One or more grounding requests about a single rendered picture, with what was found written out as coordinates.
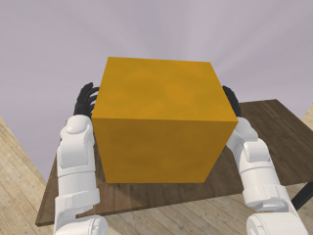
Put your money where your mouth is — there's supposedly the right robot forearm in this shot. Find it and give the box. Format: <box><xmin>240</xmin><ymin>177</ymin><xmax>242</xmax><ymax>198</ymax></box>
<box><xmin>226</xmin><ymin>117</ymin><xmax>309</xmax><ymax>235</ymax></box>

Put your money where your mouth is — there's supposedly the right robot hand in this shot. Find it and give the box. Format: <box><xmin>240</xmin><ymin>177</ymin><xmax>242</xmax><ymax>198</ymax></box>
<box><xmin>222</xmin><ymin>85</ymin><xmax>242</xmax><ymax>118</ymax></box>

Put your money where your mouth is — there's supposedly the left robot forearm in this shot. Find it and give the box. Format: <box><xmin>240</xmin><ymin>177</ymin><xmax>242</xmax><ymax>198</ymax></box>
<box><xmin>53</xmin><ymin>115</ymin><xmax>101</xmax><ymax>235</ymax></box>

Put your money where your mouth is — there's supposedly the carton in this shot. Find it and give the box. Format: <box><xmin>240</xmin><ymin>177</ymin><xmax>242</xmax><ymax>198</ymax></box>
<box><xmin>91</xmin><ymin>57</ymin><xmax>239</xmax><ymax>183</ymax></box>

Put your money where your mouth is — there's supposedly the left robot hand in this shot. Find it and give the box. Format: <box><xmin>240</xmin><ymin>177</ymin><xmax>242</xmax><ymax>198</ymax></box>
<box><xmin>73</xmin><ymin>82</ymin><xmax>100</xmax><ymax>120</ymax></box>

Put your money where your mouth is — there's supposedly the table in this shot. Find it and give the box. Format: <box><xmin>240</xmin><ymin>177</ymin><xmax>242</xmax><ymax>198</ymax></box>
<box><xmin>34</xmin><ymin>99</ymin><xmax>313</xmax><ymax>227</ymax></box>

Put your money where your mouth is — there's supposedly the robot left upper arm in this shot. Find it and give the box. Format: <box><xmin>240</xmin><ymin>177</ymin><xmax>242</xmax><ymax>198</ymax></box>
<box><xmin>55</xmin><ymin>214</ymin><xmax>110</xmax><ymax>235</ymax></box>

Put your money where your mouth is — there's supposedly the robot right upper arm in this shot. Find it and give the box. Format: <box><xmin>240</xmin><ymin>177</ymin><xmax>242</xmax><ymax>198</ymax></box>
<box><xmin>246</xmin><ymin>211</ymin><xmax>308</xmax><ymax>235</ymax></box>

